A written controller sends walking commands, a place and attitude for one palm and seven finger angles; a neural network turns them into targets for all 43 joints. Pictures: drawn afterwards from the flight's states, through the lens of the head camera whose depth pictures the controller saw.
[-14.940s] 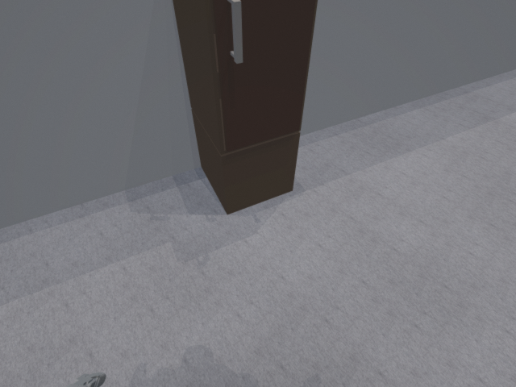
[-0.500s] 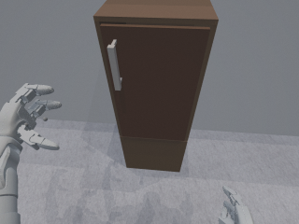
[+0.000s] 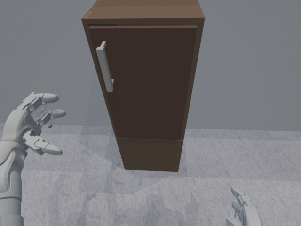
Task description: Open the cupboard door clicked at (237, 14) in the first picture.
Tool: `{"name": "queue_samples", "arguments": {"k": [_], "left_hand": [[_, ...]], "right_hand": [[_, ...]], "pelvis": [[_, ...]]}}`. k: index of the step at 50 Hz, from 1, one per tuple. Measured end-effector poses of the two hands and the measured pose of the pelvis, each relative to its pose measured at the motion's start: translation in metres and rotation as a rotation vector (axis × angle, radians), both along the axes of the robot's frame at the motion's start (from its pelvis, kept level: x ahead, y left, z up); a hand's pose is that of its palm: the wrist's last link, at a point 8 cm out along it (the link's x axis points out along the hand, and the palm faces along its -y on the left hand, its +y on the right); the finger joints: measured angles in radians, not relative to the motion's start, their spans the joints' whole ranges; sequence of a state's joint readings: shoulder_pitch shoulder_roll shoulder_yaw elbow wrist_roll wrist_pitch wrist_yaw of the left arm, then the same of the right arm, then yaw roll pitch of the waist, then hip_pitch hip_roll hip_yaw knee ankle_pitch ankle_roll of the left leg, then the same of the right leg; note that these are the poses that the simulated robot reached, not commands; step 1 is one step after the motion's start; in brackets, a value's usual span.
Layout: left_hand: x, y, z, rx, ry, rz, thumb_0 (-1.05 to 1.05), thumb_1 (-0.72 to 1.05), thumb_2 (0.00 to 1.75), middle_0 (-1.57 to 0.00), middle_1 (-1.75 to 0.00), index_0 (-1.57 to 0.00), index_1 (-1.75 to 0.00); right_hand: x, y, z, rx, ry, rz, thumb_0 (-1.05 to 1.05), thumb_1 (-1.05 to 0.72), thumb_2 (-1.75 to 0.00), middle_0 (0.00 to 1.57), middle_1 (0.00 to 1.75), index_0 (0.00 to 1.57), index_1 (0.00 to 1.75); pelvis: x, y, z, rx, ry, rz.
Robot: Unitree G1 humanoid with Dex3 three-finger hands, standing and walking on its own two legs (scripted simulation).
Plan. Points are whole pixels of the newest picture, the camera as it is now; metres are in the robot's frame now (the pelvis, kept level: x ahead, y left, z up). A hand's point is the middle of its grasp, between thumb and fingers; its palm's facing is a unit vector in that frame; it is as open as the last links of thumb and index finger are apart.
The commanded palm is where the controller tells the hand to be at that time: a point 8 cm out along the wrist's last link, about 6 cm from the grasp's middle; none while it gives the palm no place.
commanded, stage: move the hooked fingers beside the handle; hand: left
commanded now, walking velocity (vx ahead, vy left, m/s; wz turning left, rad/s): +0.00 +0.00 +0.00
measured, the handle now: (107, 67) +0.58 +0.21 +0.13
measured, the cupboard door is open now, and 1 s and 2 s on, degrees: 0 0 0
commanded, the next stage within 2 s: none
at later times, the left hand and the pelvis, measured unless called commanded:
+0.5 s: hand (62, 109) +0.35 +0.27 +0.15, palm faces +0.04 -1.00 -0.01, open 14.0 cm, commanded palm +0.32 +0.32 +0.14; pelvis +0.00 +0.01 +0.00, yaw +0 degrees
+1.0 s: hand (71, 96) +0.41 +0.27 +0.14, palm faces +0.06 -1.00 +0.01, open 14.0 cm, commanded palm +0.39 +0.32 +0.14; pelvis +0.00 +0.02 +0.00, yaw +0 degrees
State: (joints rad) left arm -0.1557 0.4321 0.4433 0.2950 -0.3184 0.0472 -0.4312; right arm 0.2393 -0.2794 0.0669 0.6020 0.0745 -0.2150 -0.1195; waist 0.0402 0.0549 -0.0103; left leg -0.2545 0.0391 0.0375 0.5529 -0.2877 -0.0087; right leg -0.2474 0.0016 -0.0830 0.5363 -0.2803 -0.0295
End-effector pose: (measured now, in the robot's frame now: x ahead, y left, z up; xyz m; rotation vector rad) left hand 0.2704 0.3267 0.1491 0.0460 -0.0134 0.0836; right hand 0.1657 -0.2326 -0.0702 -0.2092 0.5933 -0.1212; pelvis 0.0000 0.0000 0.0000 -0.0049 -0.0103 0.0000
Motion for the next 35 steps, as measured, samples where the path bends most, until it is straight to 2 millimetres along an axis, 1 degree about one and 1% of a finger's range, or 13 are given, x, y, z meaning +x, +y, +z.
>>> {"name": "queue_samples", "arguments": {"k": [3, 7, 10, 14, 20, 24, 32, 35], "left_hand": [[0.000, -0.001, -0.002, -0.009, 0.002, -0.006, -0.02, -0.50, 0.30, -0.30, -1.20, -0.30, -1.20], [-0.002, 0.003, -0.004, -0.016, 0.000, 0.014, -0.02, -0.50, 0.30, -0.30, -1.20, -0.30, -1.20], [0.001, 0.005, -0.005, -0.017, -0.001, 0.027, -0.02, -0.50, 0.30, -0.30, -1.20, -0.30, -1.20], [0.014, 0.006, -0.005, -0.023, 0.001, 0.020, -0.02, -0.50, 0.30, -0.30, -1.20, -0.30, -1.20], [0.042, -0.001, -0.002, -0.023, 0.000, -0.028, -0.02, -0.50, 0.30, -0.30, -1.20, -0.30, -1.20], [0.056, -0.005, -0.001, -0.030, -0.002, -0.040, -0.02, -0.50, 0.30, -0.30, -1.20, -0.30, -1.20], [0.072, -0.001, -0.008, -0.041, 0.016, -0.014, -0.02, -0.50, 0.30, -0.30, -1.20, -0.30, -1.20], [0.077, 0.000, -0.007, -0.035, 0.010, -0.009, -0.02, -0.50, 0.30, -0.30, -1.20, -0.30, -1.20]], "right_hand": [[0.001, 0.002, 0.000, 0.006, -0.005, 0.002, 0.02, -0.91, -0.90, 0.20, 0.30, 0.20, 0.30], [0.002, 0.004, 0.000, 0.007, -0.005, 0.009, 0.02, -0.91, -0.90, 0.20, 0.30, 0.20, 0.30], [0.002, 0.005, -0.001, 0.001, 0.004, 0.015, 0.02, -0.91, -0.90, 0.20, 0.30, 0.20, 0.30], [-0.001, 0.006, -0.004, -0.014, 0.027, 0.015, 0.02, -0.91, -0.90, 0.20, 0.30, 0.20, 0.30], [-0.009, 0.005, -0.006, -0.021, 0.052, -0.010, 0.02, -0.91, -0.90, 0.20, 0.30, 0.20, 0.30], [-0.017, 0.004, -0.008, -0.017, 0.071, -0.030, 0.02, -0.91, -0.90, 0.20, 0.30, 0.20, 0.30], [-0.033, 0.002, -0.014, -0.022, 0.139, -0.051, 0.02, -0.91, -0.90, 0.20, 0.30, 0.20, 0.30], [-0.038, 0.001, -0.016, -0.028, 0.164, -0.057, 0.01, -0.91, -0.90, 0.20, 0.30, 0.20, 0.30]], "pelvis": [[0.000, 0.000, 0.000, 0.001, 0.003, -0.001], [0.000, 0.000, -0.001, 0.000, 0.003, -0.001], [-0.001, 0.001, -0.001, -0.001, 0.003, 0.005], [-0.002, 0.002, -0.001, -0.004, 0.007, 0.014], [-0.001, 0.006, -0.001, -0.004, 0.025, 0.006], [0.002, 0.010, -0.001, -0.002, 0.035, -0.003], [0.005, 0.014, -0.001, 0.000, 0.054, -0.013], [0.005, 0.015, -0.001, -0.002, 0.058, -0.013]]}}
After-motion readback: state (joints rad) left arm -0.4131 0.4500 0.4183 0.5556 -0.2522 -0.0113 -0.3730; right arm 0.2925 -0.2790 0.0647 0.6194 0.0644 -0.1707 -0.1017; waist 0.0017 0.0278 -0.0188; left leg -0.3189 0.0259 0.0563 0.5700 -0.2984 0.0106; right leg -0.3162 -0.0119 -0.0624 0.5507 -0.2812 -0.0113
